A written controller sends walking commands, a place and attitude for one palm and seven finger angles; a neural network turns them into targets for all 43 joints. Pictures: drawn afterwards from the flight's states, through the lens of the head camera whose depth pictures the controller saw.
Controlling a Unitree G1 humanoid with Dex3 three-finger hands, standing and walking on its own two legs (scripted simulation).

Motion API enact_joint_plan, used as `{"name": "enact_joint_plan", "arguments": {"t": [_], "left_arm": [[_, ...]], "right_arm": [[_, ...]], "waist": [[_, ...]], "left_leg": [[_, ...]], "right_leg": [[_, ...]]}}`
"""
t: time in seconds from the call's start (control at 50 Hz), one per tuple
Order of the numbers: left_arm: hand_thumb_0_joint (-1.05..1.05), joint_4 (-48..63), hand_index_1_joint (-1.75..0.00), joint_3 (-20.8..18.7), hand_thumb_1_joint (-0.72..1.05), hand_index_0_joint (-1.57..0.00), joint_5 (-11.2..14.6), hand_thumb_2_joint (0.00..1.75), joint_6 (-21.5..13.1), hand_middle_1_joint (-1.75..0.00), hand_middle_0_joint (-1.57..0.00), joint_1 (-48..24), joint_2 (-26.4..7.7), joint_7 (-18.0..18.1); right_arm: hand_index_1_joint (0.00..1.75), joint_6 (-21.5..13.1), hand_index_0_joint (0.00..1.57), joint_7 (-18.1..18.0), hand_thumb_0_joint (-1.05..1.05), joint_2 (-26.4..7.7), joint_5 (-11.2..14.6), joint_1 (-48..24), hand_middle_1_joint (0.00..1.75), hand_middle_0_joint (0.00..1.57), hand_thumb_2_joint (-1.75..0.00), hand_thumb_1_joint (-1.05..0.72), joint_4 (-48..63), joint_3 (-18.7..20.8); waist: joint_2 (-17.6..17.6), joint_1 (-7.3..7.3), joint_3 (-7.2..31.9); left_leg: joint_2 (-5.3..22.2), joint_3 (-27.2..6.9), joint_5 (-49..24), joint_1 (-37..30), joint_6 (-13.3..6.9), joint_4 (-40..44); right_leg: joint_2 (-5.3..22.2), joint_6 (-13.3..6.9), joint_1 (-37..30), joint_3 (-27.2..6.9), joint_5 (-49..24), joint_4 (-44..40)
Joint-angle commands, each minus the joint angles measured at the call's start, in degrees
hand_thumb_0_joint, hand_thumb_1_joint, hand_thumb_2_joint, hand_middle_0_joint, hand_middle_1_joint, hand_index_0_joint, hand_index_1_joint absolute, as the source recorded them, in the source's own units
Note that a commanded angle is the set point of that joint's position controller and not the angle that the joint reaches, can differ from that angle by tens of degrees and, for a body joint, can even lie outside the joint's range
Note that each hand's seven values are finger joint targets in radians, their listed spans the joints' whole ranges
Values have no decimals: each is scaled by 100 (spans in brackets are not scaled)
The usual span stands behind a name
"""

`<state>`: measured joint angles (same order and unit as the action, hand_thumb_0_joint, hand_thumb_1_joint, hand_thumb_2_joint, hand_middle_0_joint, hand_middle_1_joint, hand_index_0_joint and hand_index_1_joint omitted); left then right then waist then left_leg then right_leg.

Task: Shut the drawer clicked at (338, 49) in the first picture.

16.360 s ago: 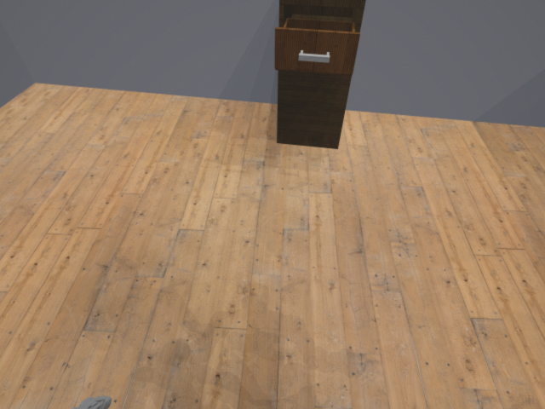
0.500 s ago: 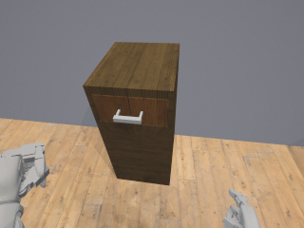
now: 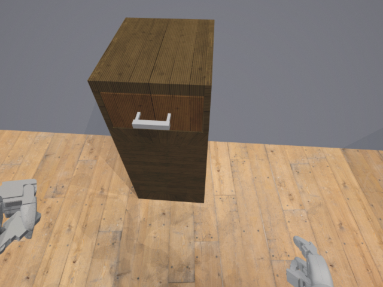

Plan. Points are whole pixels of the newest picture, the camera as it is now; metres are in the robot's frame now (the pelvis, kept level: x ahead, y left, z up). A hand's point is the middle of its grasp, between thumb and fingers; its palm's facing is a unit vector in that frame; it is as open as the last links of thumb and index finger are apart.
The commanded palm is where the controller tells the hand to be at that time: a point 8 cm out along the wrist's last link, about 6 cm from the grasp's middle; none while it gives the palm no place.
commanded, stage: step back with the hand held close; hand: left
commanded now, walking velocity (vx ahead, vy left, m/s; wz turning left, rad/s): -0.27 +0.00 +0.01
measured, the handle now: (152, 120) +0.62 +0.18 -0.08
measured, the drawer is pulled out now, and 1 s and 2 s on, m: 0.00 0.00 0.00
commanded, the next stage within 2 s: stop stepping back and stand still in 0.74 s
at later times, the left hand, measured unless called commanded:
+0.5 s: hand out of the picture +0.09 +0.26 +0.16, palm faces +0.41 -0.78 -0.48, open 3.2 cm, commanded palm +0.03 +0.30 +0.18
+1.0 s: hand out of the picture +0.01 +0.22 +0.16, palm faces +0.27 -0.83 -0.49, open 3.2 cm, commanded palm -0.04 +0.27 +0.18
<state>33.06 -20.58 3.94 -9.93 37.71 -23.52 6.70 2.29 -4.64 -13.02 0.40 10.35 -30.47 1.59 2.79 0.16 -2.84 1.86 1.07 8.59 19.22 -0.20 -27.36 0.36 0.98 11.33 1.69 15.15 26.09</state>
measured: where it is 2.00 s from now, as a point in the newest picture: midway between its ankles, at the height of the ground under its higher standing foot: outside the picture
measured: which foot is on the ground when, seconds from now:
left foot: down 0.00-0.42, up 0.44-0.54, down 0.56-0.90, up 0.92-1.00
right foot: down 0.00-0.58, up 0.60-0.86, down 0.88-1.00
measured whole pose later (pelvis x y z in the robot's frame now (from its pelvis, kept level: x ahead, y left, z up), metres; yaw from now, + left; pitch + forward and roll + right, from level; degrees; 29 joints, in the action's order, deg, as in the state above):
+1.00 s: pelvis -0.18 -0.01 -0.01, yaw -2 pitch +3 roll -1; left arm 36.6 -21.9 3.7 -13.6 40.3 -24.5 7.6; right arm -2.2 -3.0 -11.3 -0.1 11.9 -35.5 0.4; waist 0.1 0.0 0.9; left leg 0.8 1.2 11.4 27.4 0.2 -37.0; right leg -1.7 -0.4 11.0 -0.9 20.6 28.8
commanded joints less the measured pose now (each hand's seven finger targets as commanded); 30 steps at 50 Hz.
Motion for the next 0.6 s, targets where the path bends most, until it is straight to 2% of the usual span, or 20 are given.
{"name": "enact_joint_plan", "arguments": {"t": [0.0, 0.1, 0.12, 0.16, 0.2, 0.22, 0.26, 0.32, 0.36, 0.38, 0.4, 0.42, 0.44, 0.46, 0.48, 0.5, 0.52, 0.54, 0.56, 0.58], "left_arm": [[0, 1143, -160, -768, 90, -140, 36, 90, -447, -160, -140, 82, -845, 200], [0, 1130, -160, -747, 90, -140, 1, 90, -605, -160, -140, 37, -820, 283], [0, 1268, -160, -794, 90, -140, -7, 90, -639, -160, -140, -33, -918, 287], [0, 1235, -160, -689, 90, -140, -37, 90, -685, -160, -140, -87, -805, 309], [0, 1272, -160, -734, 90, -140, -70, 90, -726, -160, -140, -111, -815, 320], [0, 1371, -160, -845, 90, -140, -99, 90, -739, -160, -140, -96, -913, 314], [0, 1328, -160, -903, 90, -140, -136, 90, -739, -160, -140, -19, -840, 290], [0, 1289, -160, -1129, 90, -140, -146, 90, -763, -160, -140, 148, -1018, 254], [0, 1386, -160, -1083, 90, -140, -88, 90, -823, -160, -140, 108, -985, 215], [0, 1389, -160, -1007, 90, -140, -26, 90, -831, -160, -140, 150, -955, 213], [0, 1416, -160, -926, 90, -140, -7, 90, -818, -160, -140, 22, -947, 244], [0, 1450, -160, -963, 90, -140, -12, 90, -766, -160, -140, -166, -1014, 320], [0, 1214, -160, -784, 90, -140, -25, 90, -678, -160, -140, -243, -815, 342], [0, 1222, -160, -694, 90, -140, -66, 90, -670, -160, -140, -388, -774, 328], [0, 1149, -160, -690, 90, -140, -101, 90, -661, -160, -140, -502, -833, 325], [0, 1125, -160, -685, 90, -140, -120, 90, -668, -160, -140, -532, -846, 312], [0, 1265, -160, -663, 90, -140, -130, 90, -688, -160, -140, -664, -871, 285], [0, 1276, -160, -760, 90, -140, -174, 90, -770, -160, -140, -633, -957, 260], [0, 1095, -160, -807, 90, -140, -162, 90, -794, -160, -140, -436, -955, 233], [0, 1336, -160, -845, 90, -140, -105, 90, -800, -160, -140, -438, -932, 185]], "right_arm": [[30, -381, 20, -50, 0, -645, -17, -487, 30, 20, -90, -90, 938, 211], [30, -505, 20, -71, 0, -664, -29, -431, 30, 20, -90, -90, 849, 218], [30, -552, 20, -83, 0, -714, -41, -443, 30, 20, -90, -90, 846, 227], [30, -606, 20, -100, 0, -709, -58, -411, 30, 20, -90, -90, 813, 197], [30, -672, 20, -110, 0, -737, -69, -404, 30, 20, -90, -90, 813, 196], [30, -732, 20, -128, 0, -770, -87, -459, 30, 20, -90, -90, 838, 203], [30, -775, 20, -137, 0, -746, -80, -484, 30, 20, -90, -90, 889, 184], [30, -861, 20, -106, 0, -733, -103, -505, 30, 20, -90, -90, 894, 217], [30, -864, 20, -51, 0, -647, -109, -496, 30, 20, -90, -90, 835, 211], [30, -843, 20, 11, 0, -539, -63, -380, 30, 20, -90, -90, 731, 237], [30, -793, 20, 59, 0, -557, -37, -363, 30, 20, -90, -90, 610, 289], [30, -752, 20, 75, 0, -544, -61, -312, 30, 20, -90, -90, 475, 336], [30, -704, 20, 74, 0, -438, -70, -379, 30, 20, -90, -90, 431, 317], [30, -680, 20, 62, 0, -407, -85, -452, 30, 20, -90, -90, 459, 282], [30, -661, 20, 17, 0, -387, -93, -562, 30, 20, -90, -90, 455, 233], [30, -646, 20, -34, 0, -460, -90, -579, 30, 20, -90, -90, 415, 224], [30, -669, 20, -88, 0, -606, -86, -708, 30, 20, -90, -90, 459, 253], [30, -693, 20, -89, 0, -664, -78, -587, 30, 20, -90, -90, 450, 267], [30, -723, 20, -58, 0, -622, -105, -499, 30, 20, -90, -90, 488, 285], [30, -795, 20, -24, 0, -609, -187, -525, 30, 20, -90, -90, 565, 274]], "waist": [[-8, -47, 800], [-25, -100, 582], [98, -114, 559], [200, -122, 434], [412, -117, 461], [720, -101, 540], [972, -15, 698], [913, 14, 782], [479, -46, 647], [-384, -65, 850], [-1003, -83, 977], [-1299, -114, 1109], [-1299, -147, 959], [-1172, -165, 825], [-919, -179, 573], [-553, -167, 512], [69, -113, 493], [377, -59, 810], [537, -51, 1143], [1107, -8, 1321]], "left_leg": [[183, -306, -7, -315, -155, 445], [117, -394, 992, -93, -109, 312], [121, -427, 1110, -171, -89, 317], [190, -598, 1436, 2, -96, 462], [343, -843, 1942, 392, -175, 812], [511, -1080, 2349, 804, -269, 1276], [798, -1406, 2840, 1672, -470, 1748], [803, -1251, 2779, 1972, -543, 1465], [455, -837, 2158, 1563, -363, 755], [23, -371, 1284, 607, -109, -270], [-265, -133, 841, -129, 62, -1419], [-361, -87, 828, -360, 137, -2113], [-317, -188, 829, -218, 123, -2323], [-217, -246, 842, -157, 99, -1896], [-149, -235, 647, -217, 47, -1049], [-82, -274, -18, -356, -38, -113], [322, -645, -843, -366, -153, 506], [792, -902, -1322, -252, -344, 707], [1130, -1244, -1391, -160, -532, 913], [1499, -1766, -837, 143, -755, 1337]], "right_leg": [[47, 18, 175, -138, -665, -347], [86, -61, 611, -250, 431, -649], [55, -64, 775, -251, 668, -701], [-25, -62, 858, -200, 1076, -600], [-190, -34, 564, -163, 1112, -273], [-355, 13, 108, -100, 879, 143], [-559, 20, -807, -81, 303, 1059], [-548, -53, -999, -296, 158, 974], [-250, -199, -362, -741, 158, 186], [223, -296, 563, -1299, 278, -545], [878, -489, 1407, -1905, 370, -1165], [1298, -766, 1738, -2179, 121, -1322], [1357, -879, 1647, -1925, -519, -1137], [1230, -818, 1437, -1646, -1161, -900], [967, -604, 1414, -1383, -1431, -635], [529, -324, 1278, -1011, -1441, -279], [-9, -77, 1132, -656, -1214, 159], [-283, 34, 686, -469, -1010, 693], [-451, 42, 464, -371, -212, 1350], [-526, 40, 416, -424, 789, 2267]]}}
